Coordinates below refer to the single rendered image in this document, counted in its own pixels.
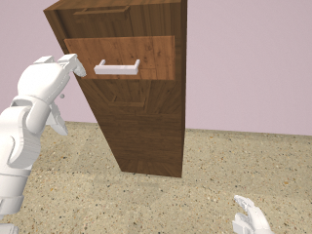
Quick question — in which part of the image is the right robot hand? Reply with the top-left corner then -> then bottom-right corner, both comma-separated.
232,195 -> 271,234

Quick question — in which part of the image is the handle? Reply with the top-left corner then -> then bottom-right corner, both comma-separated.
108,101 -> 145,111
94,59 -> 140,75
73,9 -> 128,23

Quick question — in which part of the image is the cabinet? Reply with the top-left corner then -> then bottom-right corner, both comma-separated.
43,0 -> 188,178

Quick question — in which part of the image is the drawer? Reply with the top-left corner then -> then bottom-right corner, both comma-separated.
63,35 -> 176,80

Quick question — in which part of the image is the left robot upper arm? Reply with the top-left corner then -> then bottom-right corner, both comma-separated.
0,223 -> 20,234

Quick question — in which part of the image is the left robot hand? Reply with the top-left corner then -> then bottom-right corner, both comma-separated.
18,54 -> 87,136

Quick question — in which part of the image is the left robot forearm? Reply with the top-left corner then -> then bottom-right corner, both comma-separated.
0,95 -> 51,220

